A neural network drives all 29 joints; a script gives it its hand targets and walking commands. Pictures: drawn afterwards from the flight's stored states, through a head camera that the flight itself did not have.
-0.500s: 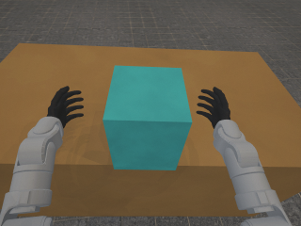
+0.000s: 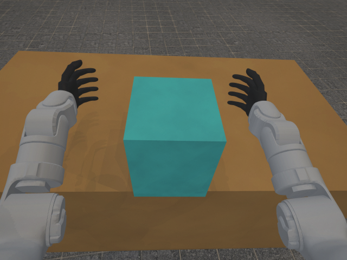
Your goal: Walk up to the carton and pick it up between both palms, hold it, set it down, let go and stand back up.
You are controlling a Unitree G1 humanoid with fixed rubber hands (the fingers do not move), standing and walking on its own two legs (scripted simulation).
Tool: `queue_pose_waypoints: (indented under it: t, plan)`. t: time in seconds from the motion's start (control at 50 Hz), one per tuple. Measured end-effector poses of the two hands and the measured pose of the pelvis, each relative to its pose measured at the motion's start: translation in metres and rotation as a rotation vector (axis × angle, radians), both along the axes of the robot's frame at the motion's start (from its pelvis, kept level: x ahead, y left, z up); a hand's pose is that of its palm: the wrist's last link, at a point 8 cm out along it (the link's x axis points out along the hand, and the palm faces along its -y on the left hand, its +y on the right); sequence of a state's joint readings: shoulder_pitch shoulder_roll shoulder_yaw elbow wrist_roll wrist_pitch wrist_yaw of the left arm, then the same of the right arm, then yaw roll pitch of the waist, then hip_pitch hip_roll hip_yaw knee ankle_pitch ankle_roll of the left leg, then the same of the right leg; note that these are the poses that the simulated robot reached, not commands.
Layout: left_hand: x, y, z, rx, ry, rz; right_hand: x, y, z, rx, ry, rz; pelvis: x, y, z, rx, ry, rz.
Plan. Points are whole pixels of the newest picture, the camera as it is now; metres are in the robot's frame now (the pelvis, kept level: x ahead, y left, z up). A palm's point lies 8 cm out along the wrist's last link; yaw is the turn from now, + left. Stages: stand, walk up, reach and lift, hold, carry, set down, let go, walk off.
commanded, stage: reach and lift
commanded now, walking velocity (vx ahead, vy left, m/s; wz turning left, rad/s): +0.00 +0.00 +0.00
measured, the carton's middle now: (171, 139) +0.43 +0.00 +0.03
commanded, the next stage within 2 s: none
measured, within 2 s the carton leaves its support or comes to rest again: neither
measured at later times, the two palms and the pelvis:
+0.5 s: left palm (78, 129) +0.41 +0.22 +0.09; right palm (236, 129) +0.41 -0.16 +0.09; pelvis +0.00 +0.00 +0.00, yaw +1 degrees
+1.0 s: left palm (92, 141) +0.41 +0.20 +0.05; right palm (234, 140) +0.40 -0.16 +0.06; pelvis -0.01 -0.01 -0.02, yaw +2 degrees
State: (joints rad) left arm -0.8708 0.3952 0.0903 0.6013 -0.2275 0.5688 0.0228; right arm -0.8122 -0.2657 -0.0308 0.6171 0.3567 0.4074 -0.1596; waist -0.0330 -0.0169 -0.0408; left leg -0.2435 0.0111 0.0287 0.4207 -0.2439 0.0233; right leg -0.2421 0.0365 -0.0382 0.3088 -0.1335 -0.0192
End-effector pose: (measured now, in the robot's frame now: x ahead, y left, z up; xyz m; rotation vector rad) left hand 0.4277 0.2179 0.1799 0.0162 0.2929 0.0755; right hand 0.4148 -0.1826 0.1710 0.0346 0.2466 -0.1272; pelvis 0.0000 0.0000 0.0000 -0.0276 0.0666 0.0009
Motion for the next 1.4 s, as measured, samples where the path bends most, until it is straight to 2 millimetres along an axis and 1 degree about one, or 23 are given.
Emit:
queue_pose_waypoints:
  t: [0.14, 0.2, 0.26, 0.34, 0.44, 0.48, 0.54, 0.58, 0.7, 0.82, 0.92, 1.0, 1.12, 1.22, 1.3, 1.4]
  plan:
    - [0.01, -0.003, 0.01, 0.014, 0.008, 0.007, 0.013, 0.004, 0.013, -0.002, 0.007, 0.003, 0.0, 0.002, 0.0, -0.004, 0.013, 0.001]
    - [0.012, -0.004, 0.008, 0.014, 0.01, 0.01, 0.016, 0.006, 0.013, -0.01, 0.015, 0.003, 0.0, 0.002, 0.0, -0.005, 0.016, 0.001]
    - [0.011, -0.005, 0.001, 0.023, 0.007, 0.006, 0.016, 0.009, 0.006, -0.01, 0.022, -0.001, 0.0, 0.001, 0.0, -0.005, 0.01, 0.006]
    - [0.005, -0.004, -0.023, 0.019, 0.028, 0.006, 0.009, 0.013, -0.016, -0.021, 0.045, -0.007, 0.0, 0.001, 0.0, -0.002, -0.007, 0.009]
    - [-0.009, 0.0, -0.066, 0.01, 0.071, 0.031, -0.002, 0.018, -0.059, -0.016, 0.097, -0.013, -0.002, 0.0, 0.0, -0.001, 0.002, 0.014]
    - [-0.013, 0.001, -0.081, 0.003, 0.081, 0.045, -0.005, 0.02, -0.073, -0.009, 0.101, -0.019, -0.004, -0.001, -0.002, -0.002, 0.024, 0.017]
    - [-0.017, 0.002, -0.099, -0.007, 0.087, 0.066, -0.007, 0.024, -0.087, -0.008, 0.1, -0.022, -0.005, -0.002, -0.004, -0.003, 0.067, 0.019]
    - [-0.018, 0.0, -0.105, -0.006, 0.078, 0.072, -0.006, 0.026, -0.092, -0.011, 0.093, -0.019, -0.006, -0.002, -0.005, -0.005, 0.094, 0.02]
    - [-0.015, -0.009, -0.107, 0.001, 0.037, 0.054, -0.002, 0.03, -0.095, -0.024, 0.063, -0.013, -0.007, -0.004, -0.009, -0.009, 0.131, 0.024]
    - [-0.013, -0.019, -0.106, 0.012, 0.0, 0.029, -0.004, 0.026, -0.102, -0.025, 0.061, -0.007, -0.009, -0.007, -0.012, -0.006, 0.135, 0.027]
    - [-0.016, -0.022, -0.117, 0.004, 0.004, 0.032, -0.011, 0.021, -0.11, -0.034, 0.067, -0.008, -0.012, -0.01, -0.014, 0.002, 0.151, 0.03]
    - [-0.019, -0.021, -0.128, -0.007, 0.015, 0.052, -0.012, 0.019, -0.115, -0.031, 0.066, -0.01, -0.015, -0.012, -0.017, 0.006, 0.175, 0.027]
    - [-0.018, -0.024, -0.136, -0.005, 0.002, 0.048, -0.007, 0.026, -0.116, -0.028, 0.052, 0.007, -0.018, -0.013, -0.021, 0.004, 0.22, 0.032]
    - [-0.014, -0.042, -0.133, -0.013, -0.024, 0.004, -0.004, 0.035, -0.116, -0.017, 0.041, -0.003, -0.019, -0.013, -0.021, 0.0, 0.227, 0.036]
    - [-0.01, -0.065, -0.127, -0.029, -0.05, -0.055, -0.007, 0.041, -0.115, -0.023, 0.022, -0.013, -0.018, -0.013, -0.017, 0.005, 0.207, 0.038]
    - [-0.012, -0.071, -0.126, -0.029, -0.046, -0.036, -0.021, 0.039, -0.115, -0.048, -0.003, -0.058, -0.014, -0.012, -0.008, 0.012, 0.127, 0.037]
